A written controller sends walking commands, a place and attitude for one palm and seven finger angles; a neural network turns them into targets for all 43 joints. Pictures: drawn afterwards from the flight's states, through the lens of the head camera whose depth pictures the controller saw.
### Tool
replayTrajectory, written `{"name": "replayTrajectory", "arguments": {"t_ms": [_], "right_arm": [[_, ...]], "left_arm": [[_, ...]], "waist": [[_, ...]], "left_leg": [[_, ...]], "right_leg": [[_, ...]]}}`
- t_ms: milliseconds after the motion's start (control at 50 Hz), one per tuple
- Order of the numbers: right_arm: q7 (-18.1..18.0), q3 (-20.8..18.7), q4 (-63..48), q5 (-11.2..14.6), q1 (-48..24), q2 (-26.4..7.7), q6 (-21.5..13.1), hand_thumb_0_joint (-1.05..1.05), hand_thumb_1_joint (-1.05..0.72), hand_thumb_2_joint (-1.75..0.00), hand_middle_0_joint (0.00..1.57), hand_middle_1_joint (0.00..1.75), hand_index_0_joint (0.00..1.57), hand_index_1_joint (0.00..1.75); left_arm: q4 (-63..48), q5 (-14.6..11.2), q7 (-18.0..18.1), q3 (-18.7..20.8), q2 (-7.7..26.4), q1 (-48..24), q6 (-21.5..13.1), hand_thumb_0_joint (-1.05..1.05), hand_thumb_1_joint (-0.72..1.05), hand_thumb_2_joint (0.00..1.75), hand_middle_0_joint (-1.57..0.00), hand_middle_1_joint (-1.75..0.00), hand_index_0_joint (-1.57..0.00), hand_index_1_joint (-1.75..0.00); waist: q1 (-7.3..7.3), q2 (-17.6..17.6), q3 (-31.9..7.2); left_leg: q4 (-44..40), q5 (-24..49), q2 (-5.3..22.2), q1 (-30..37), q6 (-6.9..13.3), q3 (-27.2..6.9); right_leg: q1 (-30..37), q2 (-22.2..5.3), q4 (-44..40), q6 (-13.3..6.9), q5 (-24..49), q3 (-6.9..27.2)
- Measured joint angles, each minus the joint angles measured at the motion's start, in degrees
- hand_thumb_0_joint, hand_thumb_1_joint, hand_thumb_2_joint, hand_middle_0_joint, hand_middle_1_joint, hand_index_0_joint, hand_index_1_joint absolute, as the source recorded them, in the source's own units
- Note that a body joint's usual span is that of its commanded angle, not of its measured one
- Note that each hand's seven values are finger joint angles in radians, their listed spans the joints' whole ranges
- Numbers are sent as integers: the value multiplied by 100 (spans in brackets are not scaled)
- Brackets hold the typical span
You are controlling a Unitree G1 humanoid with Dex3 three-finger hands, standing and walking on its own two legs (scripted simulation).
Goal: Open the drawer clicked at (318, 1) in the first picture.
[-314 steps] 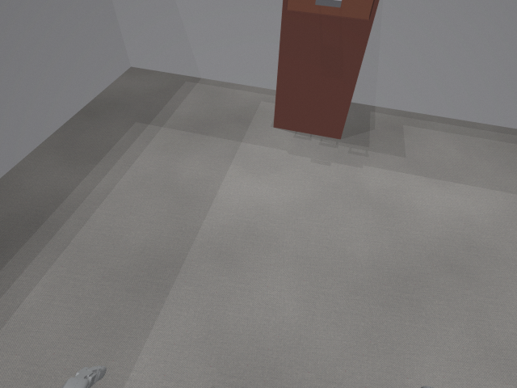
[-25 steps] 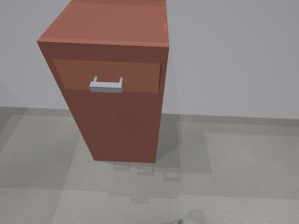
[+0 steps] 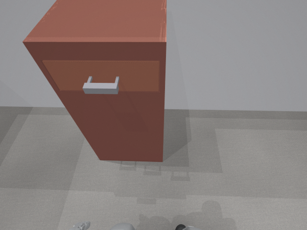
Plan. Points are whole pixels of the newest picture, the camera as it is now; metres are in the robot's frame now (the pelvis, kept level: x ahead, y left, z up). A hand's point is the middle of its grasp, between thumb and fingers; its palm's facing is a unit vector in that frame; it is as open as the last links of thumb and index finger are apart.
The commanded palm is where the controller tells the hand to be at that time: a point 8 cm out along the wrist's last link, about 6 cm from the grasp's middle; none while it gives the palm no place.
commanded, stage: come to a stop and stand still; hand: left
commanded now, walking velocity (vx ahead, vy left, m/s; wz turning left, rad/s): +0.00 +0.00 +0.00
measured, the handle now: (102, 83) +0.56 +0.22 +0.01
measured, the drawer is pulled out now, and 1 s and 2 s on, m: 0.00 0.00 0.00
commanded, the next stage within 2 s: look again from close up in 1.04 s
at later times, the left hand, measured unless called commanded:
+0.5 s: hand out of the picture -0.05 +0.22 -0.17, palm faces +0.00 -0.98 -0.22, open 7.4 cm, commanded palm none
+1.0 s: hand out of the picture -0.07 +0.18 -0.17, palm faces +0.01 -0.99 -0.17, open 7.3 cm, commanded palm none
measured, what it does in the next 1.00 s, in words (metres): steps on the spot: left foot, then right foot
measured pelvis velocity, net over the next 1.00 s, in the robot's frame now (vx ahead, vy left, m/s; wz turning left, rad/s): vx -0.06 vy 0.02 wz -0.03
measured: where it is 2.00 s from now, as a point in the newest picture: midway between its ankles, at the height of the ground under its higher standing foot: outside the picture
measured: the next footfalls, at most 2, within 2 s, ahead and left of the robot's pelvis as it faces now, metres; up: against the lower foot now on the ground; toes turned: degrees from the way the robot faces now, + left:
left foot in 0.10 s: -0.01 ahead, +0.15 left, +0.00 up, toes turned +2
right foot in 0.42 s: -0.05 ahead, -0.07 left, +0.00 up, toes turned -4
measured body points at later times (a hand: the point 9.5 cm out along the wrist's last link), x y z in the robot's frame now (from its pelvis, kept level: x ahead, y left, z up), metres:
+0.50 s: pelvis -0.04 +0.04 +0.00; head -0.02 +0.03 +0.45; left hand -0.04 +0.27 -0.15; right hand -0.02 -0.19 -0.16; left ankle -0.04 +0.15 -0.74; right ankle -0.09 -0.06 -0.74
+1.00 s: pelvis -0.06 +0.02 +0.01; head -0.04 +0.01 +0.46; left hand -0.07 +0.23 -0.16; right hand -0.10 -0.19 -0.16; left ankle -0.05 +0.15 -0.74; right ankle -0.09 -0.06 -0.74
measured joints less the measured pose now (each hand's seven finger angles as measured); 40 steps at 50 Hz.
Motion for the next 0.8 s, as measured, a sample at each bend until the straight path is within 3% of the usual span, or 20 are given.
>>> {"name": "replayTrajectory", "arguments": {"t_ms": [100,180,240,280,340,400,440,520,800], "right_arm": [[10,53,-141,-3,21,-25,-167,0,-91,-90,19,30,20,30],[-21,142,-128,-79,191,142,-172,0,-91,-90,19,29,20,30],[-75,233,-33,-76,288,226,-158,0,-91,-90,20,30,20,30],[-100,279,29,-57,270,274,-186,0,-91,-90,20,30,20,30],[-164,271,93,-51,199,264,-256,1,-92,-90,20,30,20,30],[-158,268,123,-27,148,243,-347,1,-93,-90,20,30,20,30],[-151,264,183,17,136,221,-382,0,-92,-90,20,30,20,30],[-146,251,353,46,140,101,-356,0,-93,-90,20,30,20,30],[-122,381,738,6,479,339,-283,0,-91,-90,20,30,20,30]], "left_arm": [[97,-10,-29,82,248,256,100,0,91,90,-20,-30,-20,-30],[264,-70,-61,125,402,482,262,0,91,90,-20,-30,-20,-30],[355,-47,-105,123,400,667,259,0,91,90,-19,-30,-20,-30],[418,-52,-112,91,381,801,193,0,91,90,-19,-30,-20,-30],[564,-80,-94,-5,300,956,146,0,91,90,-19,-30,-20,-30],[706,-118,-71,-102,193,995,107,0,91,90,-19,-30,-20,-30],[796,-128,-46,-155,104,977,27,0,91,90,-19,-30,-20,-30],[873,-137,-22,-277,-158,933,-111,0,91,90,-19,-30,-20,-30],[878,-165,11,-299,-111,911,-128,1,93,90,-20,-30,-20,-30]], "waist": [[75,-99,-217],[78,-299,-405],[117,-286,-555],[172,-305,-583],[166,-296,-551],[101,-275,-481],[77,-224,-451],[-31,131,-406],[-64,-49,-423]], "left_leg": [[-1846,578,56,770,121,86],[-2139,866,-35,852,340,147],[-2564,1133,-65,940,399,132],[-2782,1268,-121,984,434,192],[-2929,1364,-209,1008,479,290],[-2891,1371,-289,956,484,375],[-2727,1309,-306,867,452,414],[-2760,1432,-143,944,383,316],[-2915,1566,19,1057,229,232]], "right_leg": [[-233,14,130,157,115,20],[-516,115,1126,266,-1133,390],[-572,265,2144,298,-1268,649],[-425,268,2378,348,-1289,708],[80,198,1854,425,-1537,644],[693,163,758,451,-1430,573],[1054,169,20,297,-1170,547],[1212,340,-191,158,-1048,449],[1345,515,-386,0,-837,370]]}}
